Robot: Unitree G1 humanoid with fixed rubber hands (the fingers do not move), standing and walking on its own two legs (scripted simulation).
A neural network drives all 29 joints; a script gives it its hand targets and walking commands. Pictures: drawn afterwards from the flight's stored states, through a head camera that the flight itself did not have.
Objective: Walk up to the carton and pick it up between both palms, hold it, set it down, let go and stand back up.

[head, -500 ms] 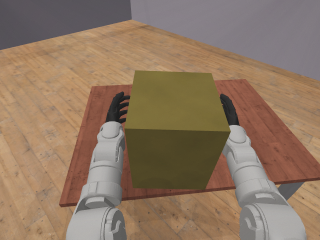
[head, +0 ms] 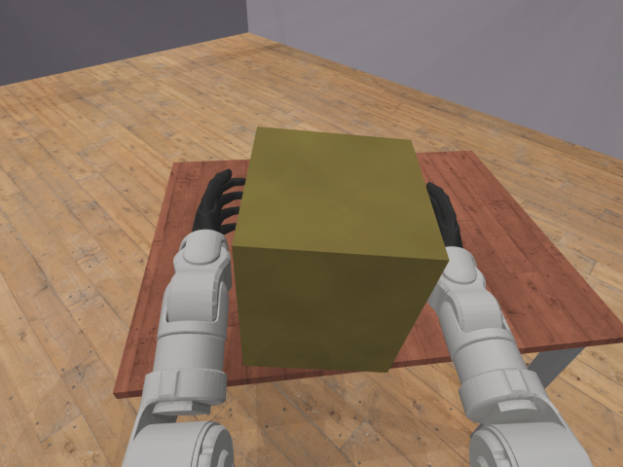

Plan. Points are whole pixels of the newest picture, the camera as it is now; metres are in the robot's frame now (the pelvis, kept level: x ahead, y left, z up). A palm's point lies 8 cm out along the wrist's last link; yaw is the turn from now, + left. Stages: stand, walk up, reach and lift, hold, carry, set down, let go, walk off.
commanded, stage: reach and lift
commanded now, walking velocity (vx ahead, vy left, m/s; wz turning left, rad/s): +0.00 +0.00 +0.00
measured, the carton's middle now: (325, 255) +0.39 -0.02 +0.11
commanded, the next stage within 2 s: hold in 1.36 s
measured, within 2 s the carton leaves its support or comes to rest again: neither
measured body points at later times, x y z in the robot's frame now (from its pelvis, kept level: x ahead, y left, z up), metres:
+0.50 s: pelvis +0.00 +0.02 +0.00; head -0.02 +0.02 +0.45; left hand +0.38 +0.14 +0.19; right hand +0.38 -0.16 +0.18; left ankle +0.01 +0.11 -0.75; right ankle +0.02 -0.09 -0.75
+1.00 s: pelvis -0.01 +0.01 +0.00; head -0.03 +0.01 +0.45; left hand +0.37 +0.15 +0.22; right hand +0.37 -0.16 +0.21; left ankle +0.01 +0.11 -0.75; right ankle +0.02 -0.09 -0.75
